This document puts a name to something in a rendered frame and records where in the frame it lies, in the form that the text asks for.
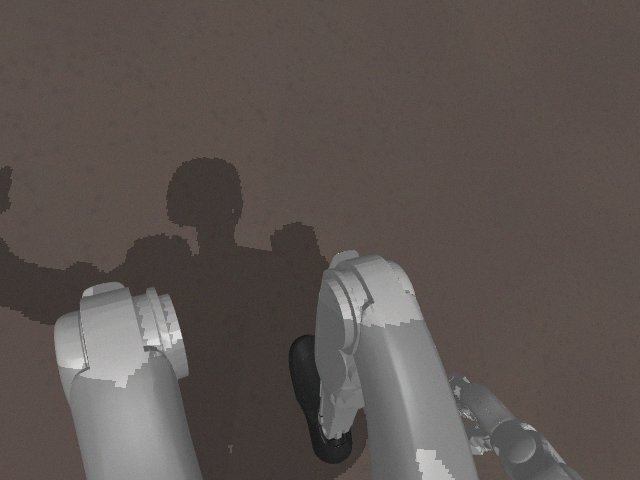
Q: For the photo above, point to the right robot hand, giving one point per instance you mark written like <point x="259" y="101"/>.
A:
<point x="481" y="406"/>

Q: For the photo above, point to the right robot foot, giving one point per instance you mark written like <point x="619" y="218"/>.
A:
<point x="306" y="384"/>

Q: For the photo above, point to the right robot arm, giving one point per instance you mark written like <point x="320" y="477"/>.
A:
<point x="525" y="454"/>

